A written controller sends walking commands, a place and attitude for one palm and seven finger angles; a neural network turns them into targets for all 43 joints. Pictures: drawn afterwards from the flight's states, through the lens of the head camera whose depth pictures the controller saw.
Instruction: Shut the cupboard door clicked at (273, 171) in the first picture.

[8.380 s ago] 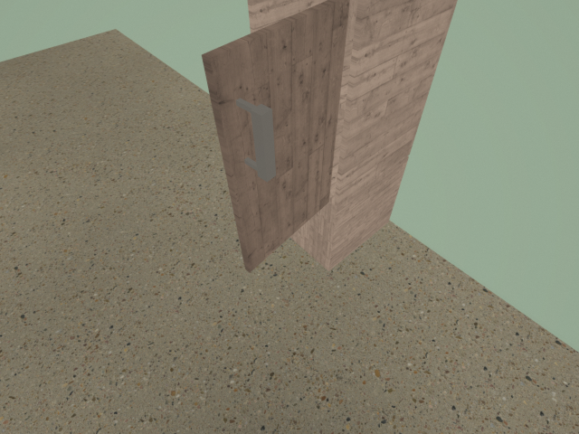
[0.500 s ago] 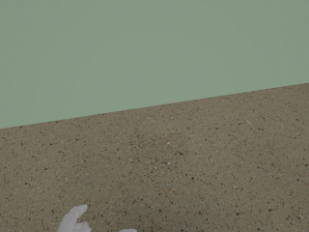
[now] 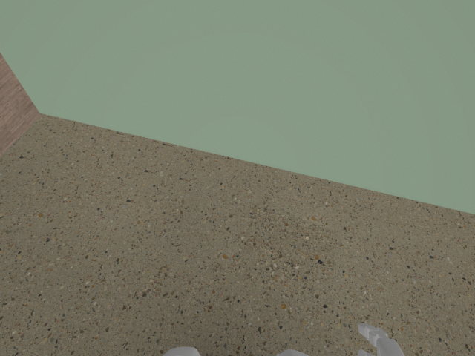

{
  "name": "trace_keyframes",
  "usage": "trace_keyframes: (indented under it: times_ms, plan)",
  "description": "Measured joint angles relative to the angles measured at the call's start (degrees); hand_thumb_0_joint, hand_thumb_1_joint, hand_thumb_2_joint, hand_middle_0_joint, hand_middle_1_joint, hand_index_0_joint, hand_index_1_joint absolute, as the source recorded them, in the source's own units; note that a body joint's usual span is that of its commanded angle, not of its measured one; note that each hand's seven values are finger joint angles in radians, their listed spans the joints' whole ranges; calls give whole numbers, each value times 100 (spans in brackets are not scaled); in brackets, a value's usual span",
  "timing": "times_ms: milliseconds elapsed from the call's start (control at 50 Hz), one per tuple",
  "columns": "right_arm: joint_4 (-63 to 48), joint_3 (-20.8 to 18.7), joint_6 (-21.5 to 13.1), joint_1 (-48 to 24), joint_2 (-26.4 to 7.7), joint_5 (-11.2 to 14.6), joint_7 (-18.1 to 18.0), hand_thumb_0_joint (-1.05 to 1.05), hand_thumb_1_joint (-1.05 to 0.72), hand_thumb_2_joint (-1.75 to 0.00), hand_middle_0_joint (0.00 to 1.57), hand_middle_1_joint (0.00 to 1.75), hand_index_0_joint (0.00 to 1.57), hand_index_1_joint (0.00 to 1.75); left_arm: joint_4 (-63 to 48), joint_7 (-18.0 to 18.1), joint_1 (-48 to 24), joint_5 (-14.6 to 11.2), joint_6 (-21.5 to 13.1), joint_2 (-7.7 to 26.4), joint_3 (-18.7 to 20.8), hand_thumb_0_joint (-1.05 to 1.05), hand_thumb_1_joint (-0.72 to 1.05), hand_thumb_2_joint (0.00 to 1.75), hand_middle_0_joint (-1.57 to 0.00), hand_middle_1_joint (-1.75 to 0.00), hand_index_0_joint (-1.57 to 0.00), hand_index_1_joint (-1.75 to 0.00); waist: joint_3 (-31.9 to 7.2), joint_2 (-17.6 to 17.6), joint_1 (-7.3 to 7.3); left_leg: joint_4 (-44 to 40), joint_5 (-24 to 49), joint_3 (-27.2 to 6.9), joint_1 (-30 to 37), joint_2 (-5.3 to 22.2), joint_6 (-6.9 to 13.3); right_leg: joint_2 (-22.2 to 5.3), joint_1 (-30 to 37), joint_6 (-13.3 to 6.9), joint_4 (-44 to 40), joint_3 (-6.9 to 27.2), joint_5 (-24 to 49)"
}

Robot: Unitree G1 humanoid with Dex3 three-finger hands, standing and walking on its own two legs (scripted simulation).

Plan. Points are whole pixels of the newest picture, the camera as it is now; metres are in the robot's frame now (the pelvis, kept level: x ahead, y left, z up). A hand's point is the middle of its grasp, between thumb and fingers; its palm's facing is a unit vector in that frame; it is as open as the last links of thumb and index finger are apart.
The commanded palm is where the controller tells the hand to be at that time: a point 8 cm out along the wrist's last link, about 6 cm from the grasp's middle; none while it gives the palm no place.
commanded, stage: walk to a spot facing it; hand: left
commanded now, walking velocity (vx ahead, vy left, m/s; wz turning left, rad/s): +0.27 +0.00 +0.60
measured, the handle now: out of the picture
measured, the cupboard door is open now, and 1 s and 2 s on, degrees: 96 96 96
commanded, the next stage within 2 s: none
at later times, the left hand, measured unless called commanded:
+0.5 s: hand (149, 350) +0.14 +0.16 -0.13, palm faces +0.28 -0.93 -0.23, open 7.4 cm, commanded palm none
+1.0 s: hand out of the picture +0.09 +0.20 -0.17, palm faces +0.60 -0.78 -0.18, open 7.4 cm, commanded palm none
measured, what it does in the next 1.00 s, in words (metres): walks ahead, turning left: right foot, then left foot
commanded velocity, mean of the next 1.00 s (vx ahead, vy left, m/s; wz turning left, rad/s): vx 0.33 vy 0.00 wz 0.46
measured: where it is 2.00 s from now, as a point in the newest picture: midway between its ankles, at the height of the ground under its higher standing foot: (175, 244)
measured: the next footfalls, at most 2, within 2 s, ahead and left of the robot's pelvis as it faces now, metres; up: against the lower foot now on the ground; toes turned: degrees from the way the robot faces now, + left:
right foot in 0.38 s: +0.14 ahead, -0.15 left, +0.00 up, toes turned +8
left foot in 0.86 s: +0.25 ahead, +0.16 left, +0.00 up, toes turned +39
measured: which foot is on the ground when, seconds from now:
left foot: down 0.00-0.38, up 0.40-0.84, down 0.86-1.00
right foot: up 0.00-0.36, down 0.38-0.86, up 0.88-1.00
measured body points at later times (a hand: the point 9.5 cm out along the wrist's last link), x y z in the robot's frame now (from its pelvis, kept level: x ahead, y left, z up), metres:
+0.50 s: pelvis +0.08 -0.05 +0.02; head +0.12 -0.06 +0.46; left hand +0.12 +0.21 -0.11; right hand +0.15 -0.29 -0.15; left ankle +0.02 +0.08 -0.64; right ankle +0.10 -0.15 -0.72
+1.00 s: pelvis +0.23 +0.07 +0.01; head +0.25 +0.11 +0.45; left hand +0.06 +0.24 -0.16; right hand +0.47 -0.05 -0.12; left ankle +0.22 +0.14 -0.72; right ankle +0.24 -0.10 -0.62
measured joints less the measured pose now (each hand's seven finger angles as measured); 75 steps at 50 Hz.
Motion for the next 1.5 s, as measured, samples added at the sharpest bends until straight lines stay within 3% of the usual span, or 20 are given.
trace_keyframes:
  times_ms: [60, 160, 320, 360, 400, 440, 480, 560, 720, 820, 860, 900, 940, 980, 1140, 1220, 1320, 1400, 1440, 1500]
  plan:
    - [6, 42, -34, 149, 38, -20, -83, 0, -90, -90, 20, 30, 20, 30, 24, -50, -141, 20, 37, 8, 32, 1, 91, 89, -19, -30, -20, -30, -75, 60, 21, -358, 151, -169, 146, -61, -3, 164, -450, 63, 704, 466, 489]
    - [165, 100, -124, 512, 134, -21, -81, 0, -90, -90, 20, 30, 20, 30, -90, -170, -286, 49, -99, -78, 8, 1, 91, 89, -19, -30, -20, -30, -218, 197, -7, -971, 461, -442, 435, -114, 19, 218, -682, 114, 479, 731, 1013]
    - [477, 47, -99, 1140, 245, -57, -33, 0, -90, -90, 21, 30, 20, 30, -279, -278, -633, 31, -208, -251, -63, 0, 91, 89, -19, -30, -20, -30, -291, 397, -288, -1103, 420, -929, 570, -124, -155, 405, -277, 120, -1369, 686, 1065]
    - [569, 7, -56, 1269, 226, -47, -36, 0, -90, -90, 21, 30, 20, 30, -346, -300, -677, 27, -287, -288, -79, 0, 91, 89, -19, -30, -20, -30, -296, 453, -342, -860, 237, -1064, 519, -125, -242, 524, 83, 103, -2089, 589, 1228]
    - [666, -41, -19, 1387, 191, -5, -48, 0, -90, -90, 21, 30, 20, 30, -412, -282, -690, 50, -433, -333, -90, 0, 91, 89, -20, -30, -20, -30, -307, 481, -342, -164, -324, -1123, 269, -159, -268, 554, 375, -83, -2589, 490, 1547]
    - [793, -95, 57, 1370, 114, -20, -33, 0, -90, -90, 21, 30, 20, 30, -430, -220, -665, 42, -507, -453, -130, 0, 91, 89, -20, -30, -20, -30, -236, 560, -359, 1147, -827, -924, -221, -107, -282, 502, 519, -315, -2440, 243, 1476]
    - [862, -137, 112, 1298, 48, -55, 24, 1, -90, -90, 20, 30, 20, 30, -386, -162, -520, 33, -557, -551, -152, 0, 91, 89, -20, -30, -20, -30, -225, 539, -357, 2236, -521, -640, -721, 17, -338, 416, 811, -391, -2642, 41, 1381]
    - [782, -189, 116, 1075, -37, -62, 115, 1, -91, -90, 20, 30, 20, 30, -117, -69, -163, 4, -671, -655, -130, 0, 92, 89, -20, -30, -20, -30, -237, 457, -383, 2907, 361, -348, -1448, 337, -481, 303, 1421, -365, -3350, -401, 1482]
    - [542, -102, 81, 252, -132, -65, 192, 1, -91, -90, 20, 30, 19, 30, 392, -52, 563, 50, -760, -500, -182, 0, 93, 89, -20, -30, -20, -30, -41, 372, -97, 1495, 799, -41, -1691, 524, -385, 182, 2269, -184, -3845, -1156, 1195]
    - [298, 32, -74, -298, -76, -70, 185, 0, -91, -90, 20, 30, 19, 30, 699, -88, 1062, 56, -682, -466, -244, 0, 92, 89, -19, -30, -20, -30, 93, 228, 149, 289, 371, 360, -1070, 221, -65, -91, 2584, 98, -3451, -1406, 652]
    - [138, 89, -221, -365, -84, -95, 156, 0, -91, -90, 20, 30, 19, 30, 826, -135, 1309, 24, -615, -515, -267, 0, 92, 89, -19, -30, -20, -30, 3, 289, 160, -274, 507, 455, -567, 95, 176, -308, 2281, 124, -2384, -1333, 360]
    - [26, 83, -396, -354, -35, -77, 60, 0, -91, -90, 20, 30, 19, 30, 886, -190, 1260, -13, -463, -511, -264, 0, 91, 89, -20, -30, -20, -30, 35, 321, 106, 76, 773, 405, -617, 74, 344, -310, 1427, 5, -311, -568, 277]
    - [65, 128, -473, -209, 71, -37, -22, 0, -91, -90, 20, 30, 20, 30, 864, -155, 1017, -19, -387, -461, -215, 1, 91, 89, -20, -30, -20, -30, 54, 221, 191, 158, 344, 398, -425, -2, 342, -165, 555, -83, 1160, 135, 545]
    - [187, 168, -506, 12, 179, -24, -95, 0, -91, -90, 20, 30, 20, 30, 776, -154, 715, 23, -384, -452, -169, 1, 91, 89, -19, -30, -20, -30, 21, 174, 222, -166, 257, 355, -81, -76, 278, -127, -106, -98, 1617, 407, 937]
    - [718, 81, -586, 1025, 293, 38, -230, -2, -95, -90, 21, 30, 20, 30, 298, -187, -276, 71, -400, -570, -102, 1, 93, 89, -19, -30, -20, -30, -242, 141, -9, -1652, 482, 180, 1247, -279, 271, -124, -1361, -26, 312, 609, 2166]
    - [971, 137, -568, 1551, 332, 10, -233, -1, -94, -90, 20, 30, 20, 30, 186, -248, -655, 52, -365, -498, -109, 0, 93, 89, -19, -30, -20, -30, -314, 119, -182, -2024, 384, 101, 1698, -314, 196, -40, -1378, -65, -506, 523, 2543]
    - [1268, 192, -543, 2111, 442, -53, -244, -1, -92, -90, 20, 30, 20, 30, 70, -284, -1024, 32, -365, -463, -156, 0, 92, 89, -19, -30, -20, -30, -274, 175, -432, -2101, 20, 21, 2084, -278, 40, 167, -964, -242, -1552, 377, 2361]
    - [1533, 214, -487, 2463, 529, -44, -234, 0, -91, -90, 20, 30, 20, 30, -41, -292, -1196, 27, -517, -496, -199, 0, 92, 89, -19, -30, -20, -30, -173, 326, -555, -1347, -635, -82, 2089, -86, -134, 471, -220, -546, -2410, 170, 2141]
    - [1661, 203, -404, 2409, 576, 34, -212, 0, -91, -90, 20, 30, 20, 30, -66, -251, -1226, 23, -700, -568, -203, 0, 91, 89, -19, -30, -20, -30, -12, 423, -564, 532, -745, -234, 1369, 59, -121, 522, -86, -689, -2167, 14, 1875]
    - [1668, 132, -275, 2181, 582, 41, -167, 0, -91, -90, 20, 30, 20, 30, 2, -167, -984, -23, -793, -706, -232, 0, 91, 89, -19, -30, -20, -30, 31, 476, -498, 2776, -398, -387, 173, 180, -109, 563, 363, -655, -2360, -148, 1631]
